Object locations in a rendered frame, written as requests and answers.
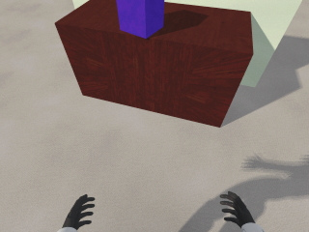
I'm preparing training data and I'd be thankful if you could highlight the right robot forearm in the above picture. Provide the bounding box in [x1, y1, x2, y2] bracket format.
[240, 222, 265, 232]

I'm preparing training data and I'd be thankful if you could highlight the right robot hand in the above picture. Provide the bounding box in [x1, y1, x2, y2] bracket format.
[220, 191, 255, 228]

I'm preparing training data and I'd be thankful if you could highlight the left robot hand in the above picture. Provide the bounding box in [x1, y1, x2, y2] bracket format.
[62, 194, 96, 230]

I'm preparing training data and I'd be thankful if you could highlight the carton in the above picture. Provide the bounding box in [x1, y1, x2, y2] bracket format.
[116, 0, 165, 39]

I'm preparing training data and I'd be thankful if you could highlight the pedestal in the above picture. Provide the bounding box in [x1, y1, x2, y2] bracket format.
[54, 0, 254, 128]

